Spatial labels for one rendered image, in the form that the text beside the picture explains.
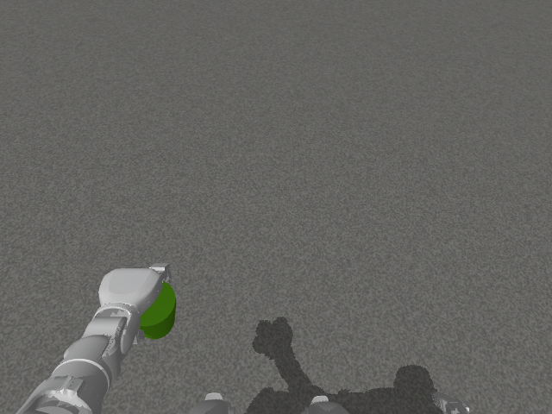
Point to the left robot arm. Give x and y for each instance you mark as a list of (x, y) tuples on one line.
[(80, 382)]

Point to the cup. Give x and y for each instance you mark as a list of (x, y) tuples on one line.
[(158, 320)]

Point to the left robot hand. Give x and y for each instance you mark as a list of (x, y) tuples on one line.
[(135, 287)]

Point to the right robot hand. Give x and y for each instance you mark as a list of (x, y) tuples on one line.
[(449, 405)]

